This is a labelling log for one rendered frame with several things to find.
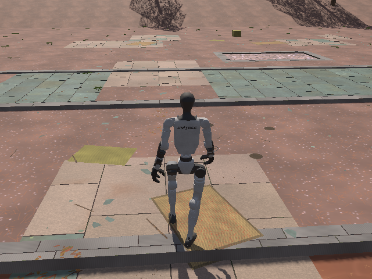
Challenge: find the robot right shin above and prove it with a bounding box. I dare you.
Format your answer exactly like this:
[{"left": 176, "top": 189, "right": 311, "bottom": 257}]
[{"left": 187, "top": 201, "right": 201, "bottom": 240}]

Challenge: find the robot left forearm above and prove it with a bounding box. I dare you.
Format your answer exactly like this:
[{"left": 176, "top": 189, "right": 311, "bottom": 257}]
[{"left": 153, "top": 141, "right": 166, "bottom": 170}]

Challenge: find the robot right forearm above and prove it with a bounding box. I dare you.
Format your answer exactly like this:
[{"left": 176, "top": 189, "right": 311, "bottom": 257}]
[{"left": 206, "top": 141, "right": 214, "bottom": 158}]

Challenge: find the right robot hand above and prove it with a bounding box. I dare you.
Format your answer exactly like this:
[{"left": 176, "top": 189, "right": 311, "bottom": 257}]
[{"left": 200, "top": 154, "right": 214, "bottom": 164}]

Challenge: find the robot left upper arm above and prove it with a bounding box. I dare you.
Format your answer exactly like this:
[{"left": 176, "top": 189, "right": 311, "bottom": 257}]
[{"left": 160, "top": 117, "right": 175, "bottom": 151}]

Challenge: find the left robot hand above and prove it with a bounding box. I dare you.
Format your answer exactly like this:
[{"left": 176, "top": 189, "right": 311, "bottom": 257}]
[{"left": 151, "top": 168, "right": 164, "bottom": 183}]

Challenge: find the robot right upper arm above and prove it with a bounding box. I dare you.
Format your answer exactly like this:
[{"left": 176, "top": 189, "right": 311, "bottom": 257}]
[{"left": 199, "top": 117, "right": 212, "bottom": 148}]

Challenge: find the right robot foot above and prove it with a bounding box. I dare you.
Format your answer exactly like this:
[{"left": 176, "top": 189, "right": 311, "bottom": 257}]
[{"left": 184, "top": 232, "right": 197, "bottom": 248}]

